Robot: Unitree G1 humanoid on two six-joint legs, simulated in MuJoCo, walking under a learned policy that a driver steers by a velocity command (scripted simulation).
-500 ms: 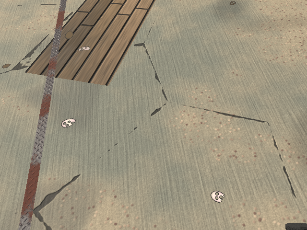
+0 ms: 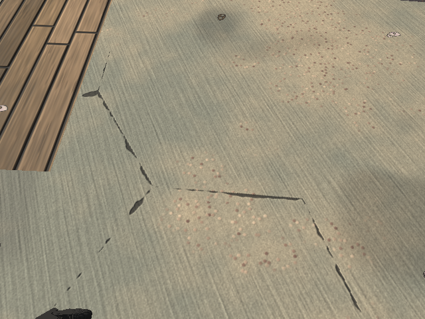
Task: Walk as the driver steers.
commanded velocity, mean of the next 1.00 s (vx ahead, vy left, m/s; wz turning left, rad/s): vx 0.50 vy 0.00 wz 0.51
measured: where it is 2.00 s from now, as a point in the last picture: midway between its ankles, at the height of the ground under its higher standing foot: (110, 170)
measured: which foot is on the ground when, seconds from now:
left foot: down 0.00-0.16, up 0.18-0.64, down 0.66-1.00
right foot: up 0.00-0.14, down 0.16-0.68, up 0.70-1.00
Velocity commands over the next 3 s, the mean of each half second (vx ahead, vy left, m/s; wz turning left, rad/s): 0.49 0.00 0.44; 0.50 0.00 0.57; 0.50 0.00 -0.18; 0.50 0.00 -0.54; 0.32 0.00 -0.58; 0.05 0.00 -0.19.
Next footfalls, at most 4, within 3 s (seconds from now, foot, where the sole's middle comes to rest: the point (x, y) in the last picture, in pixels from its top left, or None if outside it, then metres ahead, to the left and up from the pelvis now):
0.16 right None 0.26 -0.14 -0.78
0.66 left None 0.47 0.18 -0.78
1.18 right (156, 220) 0.82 0.15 -0.78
1.66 left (74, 190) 0.97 0.45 -0.78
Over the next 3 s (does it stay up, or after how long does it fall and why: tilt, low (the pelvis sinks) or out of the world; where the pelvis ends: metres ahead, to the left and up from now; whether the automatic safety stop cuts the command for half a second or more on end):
stays up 1.32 0.32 -0.01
